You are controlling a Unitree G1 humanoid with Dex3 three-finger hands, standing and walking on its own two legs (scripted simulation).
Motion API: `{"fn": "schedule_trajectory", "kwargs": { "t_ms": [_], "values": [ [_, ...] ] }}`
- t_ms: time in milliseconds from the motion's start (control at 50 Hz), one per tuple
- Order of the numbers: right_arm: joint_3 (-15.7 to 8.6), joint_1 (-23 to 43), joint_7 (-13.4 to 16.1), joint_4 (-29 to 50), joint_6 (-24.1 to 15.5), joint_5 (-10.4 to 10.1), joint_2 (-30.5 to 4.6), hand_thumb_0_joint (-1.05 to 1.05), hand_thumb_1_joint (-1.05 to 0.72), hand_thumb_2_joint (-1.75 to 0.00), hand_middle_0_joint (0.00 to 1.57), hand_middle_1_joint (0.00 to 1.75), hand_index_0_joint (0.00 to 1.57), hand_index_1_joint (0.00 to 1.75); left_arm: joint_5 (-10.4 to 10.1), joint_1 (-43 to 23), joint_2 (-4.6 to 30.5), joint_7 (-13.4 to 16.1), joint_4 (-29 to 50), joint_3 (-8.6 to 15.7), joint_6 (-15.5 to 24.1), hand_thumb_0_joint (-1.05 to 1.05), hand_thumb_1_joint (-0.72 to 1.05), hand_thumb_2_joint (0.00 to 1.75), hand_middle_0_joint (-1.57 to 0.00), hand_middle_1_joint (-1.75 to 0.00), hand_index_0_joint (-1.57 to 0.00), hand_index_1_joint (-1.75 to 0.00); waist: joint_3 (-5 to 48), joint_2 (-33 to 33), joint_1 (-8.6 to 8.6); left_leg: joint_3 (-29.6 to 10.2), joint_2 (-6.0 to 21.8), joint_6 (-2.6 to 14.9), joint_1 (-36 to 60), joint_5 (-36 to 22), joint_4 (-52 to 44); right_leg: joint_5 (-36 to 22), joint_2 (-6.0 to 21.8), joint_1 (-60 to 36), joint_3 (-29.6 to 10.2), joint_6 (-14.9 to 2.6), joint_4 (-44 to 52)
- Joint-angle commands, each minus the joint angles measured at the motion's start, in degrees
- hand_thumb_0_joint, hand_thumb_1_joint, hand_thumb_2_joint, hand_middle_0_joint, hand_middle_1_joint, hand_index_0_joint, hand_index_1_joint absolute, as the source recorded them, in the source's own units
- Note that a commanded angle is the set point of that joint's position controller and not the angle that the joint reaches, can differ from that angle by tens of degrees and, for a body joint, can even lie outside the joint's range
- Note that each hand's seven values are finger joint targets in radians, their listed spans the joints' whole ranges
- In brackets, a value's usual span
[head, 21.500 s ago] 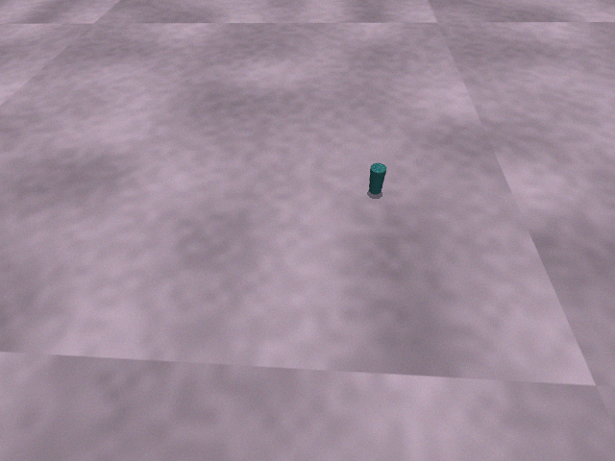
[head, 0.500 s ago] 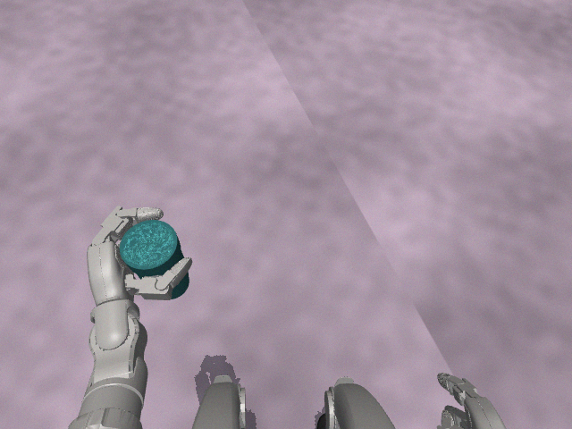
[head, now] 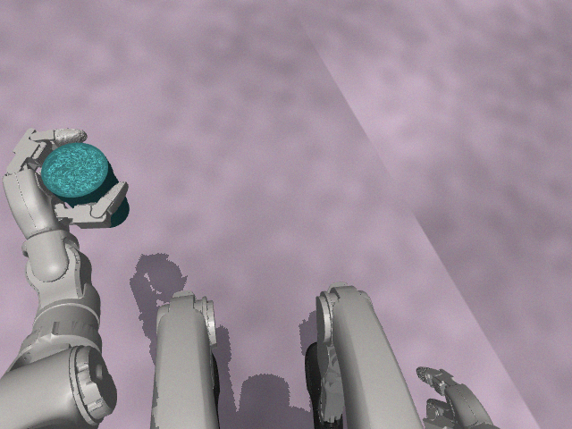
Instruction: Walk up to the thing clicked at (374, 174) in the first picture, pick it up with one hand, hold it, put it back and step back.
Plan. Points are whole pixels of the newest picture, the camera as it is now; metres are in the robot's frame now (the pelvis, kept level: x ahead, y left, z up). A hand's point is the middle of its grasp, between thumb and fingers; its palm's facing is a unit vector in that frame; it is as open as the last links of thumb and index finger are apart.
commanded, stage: crouch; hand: left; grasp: from the side
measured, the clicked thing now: (94, 192) +0.45 +0.26 -0.08
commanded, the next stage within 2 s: lower in 0.94 s
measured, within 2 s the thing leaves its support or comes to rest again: neither
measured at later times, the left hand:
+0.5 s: hand (110, 197) +0.48 +0.28 -0.19, palm faces +0.35 -0.94 -0.02, open 9.9 cm
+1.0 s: hand (120, 206) +0.49 +0.28 -0.26, palm faces +0.33 -0.94 -0.04, open 9.9 cm
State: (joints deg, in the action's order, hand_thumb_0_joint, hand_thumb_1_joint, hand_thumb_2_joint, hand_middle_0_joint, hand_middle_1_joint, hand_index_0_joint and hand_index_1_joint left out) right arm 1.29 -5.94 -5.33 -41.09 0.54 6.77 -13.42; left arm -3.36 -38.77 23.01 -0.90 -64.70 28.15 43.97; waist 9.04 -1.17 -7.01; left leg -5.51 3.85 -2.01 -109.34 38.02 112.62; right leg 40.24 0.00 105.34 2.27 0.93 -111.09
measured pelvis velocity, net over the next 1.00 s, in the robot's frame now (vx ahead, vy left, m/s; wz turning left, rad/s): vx -0.02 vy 0.01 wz -0.13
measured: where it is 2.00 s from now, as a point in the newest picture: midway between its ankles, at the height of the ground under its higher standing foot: (266, 413)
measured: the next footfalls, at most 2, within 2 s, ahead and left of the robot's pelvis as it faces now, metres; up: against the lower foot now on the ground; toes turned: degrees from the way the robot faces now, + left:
none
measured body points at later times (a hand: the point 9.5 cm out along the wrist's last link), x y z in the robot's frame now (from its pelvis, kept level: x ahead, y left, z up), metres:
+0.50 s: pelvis -0.02 +0.01 -0.13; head +0.21 +0.07 +0.25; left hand +0.46 +0.32 -0.19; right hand +0.03 -0.27 -0.23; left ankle +0.07 +0.14 -0.43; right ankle +0.07 -0.13 -0.43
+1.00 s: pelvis -0.02 +0.01 -0.16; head +0.24 +0.09 +0.20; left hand +0.46 +0.33 -0.26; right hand +0.05 -0.28 -0.24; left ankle +0.07 +0.14 -0.43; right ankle +0.07 -0.13 -0.43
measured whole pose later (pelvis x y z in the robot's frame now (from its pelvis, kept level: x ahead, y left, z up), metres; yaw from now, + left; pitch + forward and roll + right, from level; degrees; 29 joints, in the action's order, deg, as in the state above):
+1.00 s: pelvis -0.02 +0.01 -0.16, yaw -7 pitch +26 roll -11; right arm 13.6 -0.9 -6.0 -37.6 5.0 13.1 -19.2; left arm -1.8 -44.5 42.6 -6.2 -70.8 39.8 43.0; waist -7.4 -6.6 -14.0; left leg -15.1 2.3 -2.8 -131.4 39.8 144.4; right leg 40.5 -2.7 124.1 7.1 3.1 -137.9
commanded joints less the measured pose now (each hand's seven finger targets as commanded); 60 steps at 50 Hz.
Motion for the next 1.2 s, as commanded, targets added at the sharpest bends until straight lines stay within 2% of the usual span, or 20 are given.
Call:
{"fn": "schedule_trajectory", "kwargs": {
  "t_ms": [0,100,180,260,320,340,460,520,560,580,620,680,760,800,880,940,960,1040,1100,1180],
  "values": [
    [-3.05,-8.13,0.59,2.04,-0.35,0.52,-12.39,0.0,-0.92,-0.92,0.2,0.3,0.2,0.3,0.27,-27.35,20.56,-0.36,11.55,4.05,6.9,0.0,0.16,1.3,-1.22,-1.38,-1.22,-1.4,37.74,12.67,-0.34,2.49,-1.49,2.32,23.38,-9.79,-6.04,-11.05,-2.0,-11.19,0.73,-2.72,7.65],
    [-1.6,-8.11,0.78,2.12,0.24,0.86,-13.28,0.0,-0.92,-0.91,0.2,0.3,0.2,0.3,1.19,-29.63,24.77,-1.8,8.49,5.73,5.99,0.0,0.11,1.26,-1.18,-1.35,-1.18,-1.36,36.57,15.99,-1.36,2.91,-1.4,1.91,18.8,-3.03,-3.28,-6.03,-2.25,-7.67,2.28,-2.72,3.26],
    [-0.65,-8.96,1.07,2.1,0.9,1.09,-15.01,0.0,-0.93,-0.91,0.2,0.3,0.2,0.3,0.97,-31.47,28.32,-3.27,8.21,7.34,4.69,0.0,0.1,1.22,-1.17,-1.33,-1.17,-1.34,38.85,17.49,-2.8,2.3,-1.31,1.97,17.9,-6.06,0.6,-8.67,-2.41,-6.22,3.64,-2.62,-0.85],
    [0.66,-8.81,1.16,1.83,1.43,1.58,-15.9,0.0,-0.93,-0.92,0.2,0.3,0.2,0.3,0.75,-29.67,28.48,-4.2,7.37,8.2,3.62,0.0,0.12,1.19,-1.14,-1.29,-1.15,-1.3,36.42,18.52,-3.02,1.33,-1.17,1.88,16.32,-8.54,3.61,-10.66,-2.36,-3.06,4.62,-2.66,-4.39],
    [1.3,-8.34,1.03,1.78,1.78,1.89,-16.85,0.0,-0.91,-0.91,0.2,0.3,0.2,0.3,0.1,-29.61,28.38,-4.54,6.82,8.83,3.51,0.0,0.17,1.2,-1.14,-1.29,-1.15,-1.3,32.63,17.92,-4.13,0.36,-1.16,1.86,13.64,-7.24,5.34,-10.3,-2.37,-0.52,5.54,-2.62,-6.44],
    [1.5,-8.5,1.23,1.69,2.01,2.08,-17.19,0.0,-0.91,-0.91,0.2,0.3,0.2,0.3,0.3,-30.12,31.98,-4.26,8.4,10.63,3.75,0.0,0.18,1.2,-1.15,-1.29,-1.16,-1.3,33.41,17.84,-3.56,0.63,-1.15,1.97,12.25,-6.79,6.42,-9.97,-2.68,-1.6,5.39,-2.54,-6.61],
    [3.07,-8.36,0.8,1.83,2.98,3.31,-18.35,0.0,-0.9,-0.91,0.2,0.3,0.2,0.3,1.16,-27.94,32.87,-3.99,5.84,11.83,3.85,0.0,0.25,1.23,-1.16,-1.32,-1.18,-1.32,29.65,17.49,-5.04,-0.35,-0.88,1.91,8.9,-7.02,9.4,-10.69,-3.08,-0.32,6.61,-2.28,-9.29],
    [3.74,-8.21,0.75,1.8,3.51,3.84,-18.73,0.0,-0.9,-0.91,0.2,0.3,0.2,0.3,2.03,-27.24,35.55,-4.22,5.75,12.52,3.85,0.0,0.28,1.24,-1.18,-1.33,-1.2,-1.33,29.66,17.92,-5.18,-0.31,-0.71,1.94,6.97,-5.9,11.15,-10.21,-3.55,-1.04,6.9,-2.18,-10.15],
    [4.27,-7.99,0.59,2.09,3.54,4.28,-19.13,0.0,-0.9,-0.91,0.2,0.3,0.2,0.3,1.71,-27.56,35.03,-4.55,6.92,12.0,4.01,0.0,0.29,1.24,-1.19,-1.34,-1.2,-1.34,29.93,18.14,-5.5,-0.7,-0.63,1.87,7.02,-6.72,12.14,-11.09,-3.6,-0.9,7.18,-2.14,-10.99],
    [4.41,-7.85,0.49,2.13,3.63,4.36,-19.67,0.0,-0.9,-0.91,0.2,0.3,0.2,0.3,1.36,-26.82,36.44,-4.65,7.26,13.5,4.0,0.0,0.3,1.25,-1.18,-1.34,-1.2,-1.34,30.22,19.33,-4.92,-0.91,-0.57,1.71,8.3,-7.95,12.33,-11.79,-3.56,-0.34,7.37,-2.19,-11.55],
    [4.81,-7.51,0.38,2.18,3.82,4.77,-20.28,0.0,-0.9,-0.91,0.2,0.3,0.2,0.3,0.74,-27.07,34.5,-5.36,7.58,12.14,4.07,0.0,0.31,1.24,-1.19,-1.34,-1.21,-1.34,29.87,20.64,-6.04,-1.77,-0.24,1.34,10.28,-10.14,13.06,-13.31,-3.59,0.96,8.15,-2.31,-12.86],
    [5.68,-7.53,0.31,2.35,4.14,5.18,-20.34,0.0,-0.91,-0.91,0.2,0.3,0.2,0.3,1.02,-25.97,36.33,-5.49,7.71,12.67,3.95,0.0,0.31,1.23,-1.19,-1.33,-1.21,-1.33,30.31,20.87,-6.2,-2.05,-0.28,1.31,9.77,-12.56,14.32,-15.53,-3.74,-1.24,8.39,-2.12,-13.41],
    [6.13,-6.26,0.21,2.62,4.45,5.65,-21.21,0.0,-0.91,-0.91,0.2,0.3,0.2,0.3,0.5,-24.85,35.48,-5.94,8.0,12.07,4.14,0.0,0.27,1.25,-1.21,-1.36,-1.22,-1.36,27.3,20.33,-6.73,-2.23,-0.04,1.44,8.09,-11.38,15.61,-15.0,-3.86,-0.27,8.69,-1.99,-13.83],
    [6.66,-6.38,0.06,2.83,4.66,5.84,-21.33,0.0,-0.9,-0.91,0.2,0.3,0.2,0.3,0.55,-24.39,37.77,-5.35,7.7,13.34,4.22,0.0,0.26,1.24,-1.22,-1.36,-1.23,-1.36,27.67,20.5,-6.41,-2.2,-0.13,1.42,6.92,-10.96,16.14,-15.01,-3.99,-2.05,8.74,-1.84,-13.95],
    [7.59,-5.62,0.05,3.13,4.94,6.35,-21.7,0.0,-0.9,-0.91,0.2,0.3,0.2,0.3,-0.14,-24.53,37.93,-5.09,8.55,13.25,4.85,0.0,0.26,1.25,-1.2,-1.36,-1.22,-1.36,27.66,19.77,-7.52,-2.58,0.02,1.51,6.42,-12.02,17.68,-16.23,-4.24,-3.48,8.94,-1.58,-14.05],
    [7.9,-4.08,0.22,3.68,5.0,6.58,-22.02,0.0,-0.91,-0.91,0.2,0.3,0.2,0.3,0.5,-24.43,39.59,-5.01,8.84,12.99,5.21,0.0,0.25,1.22,-1.19,-1.34,-1.21,-1.34,25.83,20.85,-7.12,-2.87,0.17,1.47,6.16,-11.34,17.58,-15.47,-4.24,-1.9,9.2,-1.79,-14.62],
    [8.04,-4.11,0.1,3.62,5.11,6.64,-22.13,0.0,-0.91,-0.91,0.2,0.3,0.2,0.3,0.64,-23.62,38.27,-5.12,7.02,12.06,5.2,0.0,0.25,1.22,-1.2,-1.35,-1.22,-1.34,24.76,20.85,-8.09,-3.1,0.22,1.44,5.66,-10.51,17.54,-14.88,-4.29,-1.57,9.46,-1.84,-14.78],
    [8.69,-3.39,-0.03,4.23,5.1,7.06,-23.27,0.0,-0.91,-0.9,0.2,0.3,0.2,0.3,0.58,-23.08,39.65,-4.49,7.18,13.24,5.6,0.0,0.2,1.19,-1.22,-1.37,-1.24,-1.35,23.98,22.81,-7.96,-4.0,0.33,0.91,8.14,-11.01,16.94,-14.9,-4.3,0.03,10.58,-2.14,-15.7],
    [9.94,-3.08,-0.35,4.77,5.26,7.32,-23.64,0.0,-0.91,-0.91,0.2,0.3,0.2,0.3,-0.2,-20.38,36.98,-3.92,1.77,12.75,5.71,0.0,0.19,1.2,-1.23,-1.38,-1.25,-1.37,21.69,19.64,-9.59,-4.88,0.39,1.06,6.74,-10.96,17.95,-15.23,-4.55,-0.2,11.53,-1.86,-15.91],
    [11.58,-0.88,-0.26,5.49,5.47,8.0,-23.82,0.0,-0.9,-0.9,0.2,0.3,0.2,0.3,0.61,-21.91,39.62,-2.95,0.21,11.94,7.21,0.0,0.2,1.2,-1.21,-1.38,-1.24,-1.36,18.26,18.09,-10.3,-5.13,0.55,1.5,3.37,-8.3,19.0,-13.65,-4.81,-0.34,11.56,-1.66,-15.65]
  ]
}}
